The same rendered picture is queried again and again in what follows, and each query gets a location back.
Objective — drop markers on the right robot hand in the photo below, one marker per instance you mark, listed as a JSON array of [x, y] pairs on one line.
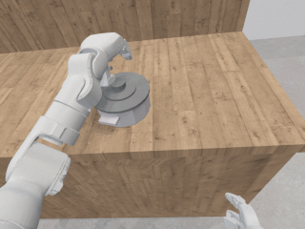
[[245, 217]]

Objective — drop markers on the lid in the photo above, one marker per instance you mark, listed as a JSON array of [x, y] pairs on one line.
[[133, 95]]

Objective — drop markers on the pot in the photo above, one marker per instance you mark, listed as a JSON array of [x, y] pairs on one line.
[[128, 118]]

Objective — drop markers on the left robot hand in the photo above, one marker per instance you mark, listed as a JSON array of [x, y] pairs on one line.
[[111, 44]]

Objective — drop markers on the left robot upper arm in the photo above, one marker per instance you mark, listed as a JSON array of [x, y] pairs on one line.
[[40, 172]]

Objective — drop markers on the table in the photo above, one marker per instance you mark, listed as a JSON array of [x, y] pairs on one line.
[[219, 121]]

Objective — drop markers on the knob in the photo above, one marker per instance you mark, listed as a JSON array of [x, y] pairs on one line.
[[118, 84]]

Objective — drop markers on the left robot forearm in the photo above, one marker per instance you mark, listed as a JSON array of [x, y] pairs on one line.
[[80, 92]]

